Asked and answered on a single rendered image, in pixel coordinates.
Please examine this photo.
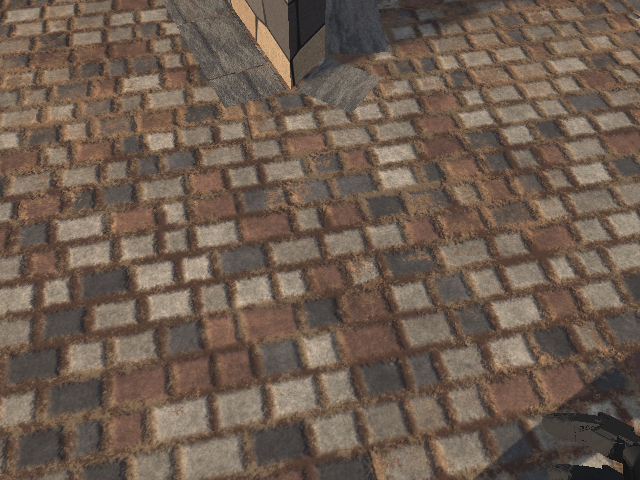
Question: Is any right robot hand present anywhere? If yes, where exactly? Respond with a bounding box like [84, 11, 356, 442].
[542, 412, 640, 480]

